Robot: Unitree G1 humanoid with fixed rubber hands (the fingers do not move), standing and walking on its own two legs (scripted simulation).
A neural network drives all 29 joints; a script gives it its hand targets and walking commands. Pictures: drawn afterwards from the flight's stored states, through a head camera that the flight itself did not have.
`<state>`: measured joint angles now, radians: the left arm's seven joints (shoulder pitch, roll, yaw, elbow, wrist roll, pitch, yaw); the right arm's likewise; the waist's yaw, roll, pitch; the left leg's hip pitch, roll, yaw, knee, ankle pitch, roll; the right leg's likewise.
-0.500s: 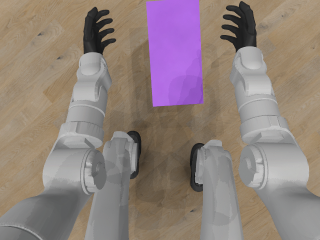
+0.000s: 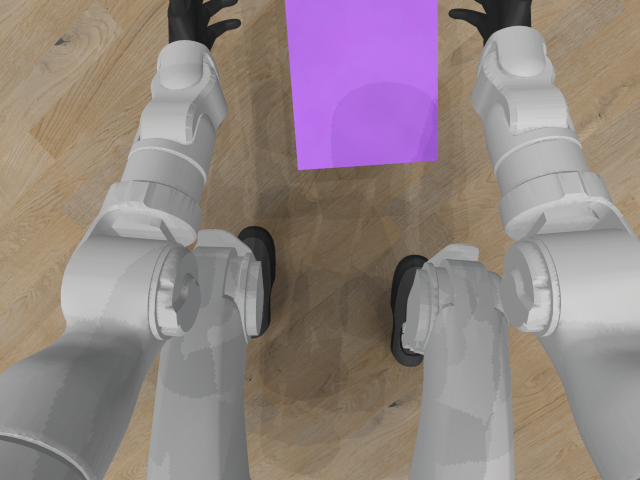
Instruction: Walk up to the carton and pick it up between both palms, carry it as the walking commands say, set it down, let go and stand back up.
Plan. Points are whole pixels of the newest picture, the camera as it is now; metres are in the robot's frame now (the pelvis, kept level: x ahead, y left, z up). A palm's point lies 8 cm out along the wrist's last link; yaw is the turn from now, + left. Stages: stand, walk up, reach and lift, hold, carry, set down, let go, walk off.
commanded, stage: reach and lift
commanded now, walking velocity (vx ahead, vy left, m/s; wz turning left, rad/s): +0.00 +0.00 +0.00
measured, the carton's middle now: (353, 48) +0.54 +0.00 -0.30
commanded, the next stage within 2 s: none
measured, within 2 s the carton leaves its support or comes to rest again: leaves its support in 1.32 s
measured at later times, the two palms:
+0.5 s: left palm (207, 36) +0.53 +0.16 -0.22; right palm (478, 45) +0.53 -0.14 -0.23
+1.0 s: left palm (242, 33) +0.53 +0.12 -0.21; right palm (468, 38) +0.53 -0.12 -0.22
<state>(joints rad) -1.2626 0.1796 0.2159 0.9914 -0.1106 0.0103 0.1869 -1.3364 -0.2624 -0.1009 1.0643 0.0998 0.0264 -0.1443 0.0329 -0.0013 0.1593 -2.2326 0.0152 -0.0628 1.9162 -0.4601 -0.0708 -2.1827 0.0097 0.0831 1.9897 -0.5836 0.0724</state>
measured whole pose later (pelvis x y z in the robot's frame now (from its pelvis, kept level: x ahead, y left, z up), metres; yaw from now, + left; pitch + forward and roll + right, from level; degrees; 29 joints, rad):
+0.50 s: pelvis -0.01 +0.00 -0.05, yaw +0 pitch +39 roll +1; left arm -1.44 0.26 0.16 1.17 -0.21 -0.03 0.17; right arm -1.41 -0.31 0.00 1.10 0.16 0.01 -0.13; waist 0.03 0.02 0.31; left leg -2.29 0.00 -0.07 2.08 -0.47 -0.09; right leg -2.25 0.03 0.10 2.16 -0.60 0.08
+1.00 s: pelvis -0.01 +0.00 -0.04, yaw +0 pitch +39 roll +2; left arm -1.48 0.15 0.27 1.17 -0.05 -0.02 0.17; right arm -1.47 -0.25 -0.05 1.13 0.07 0.03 -0.14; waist 0.04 0.00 0.32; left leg -2.26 0.02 -0.07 2.05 -0.47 -0.09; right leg -2.22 0.04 0.10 2.13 -0.58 0.08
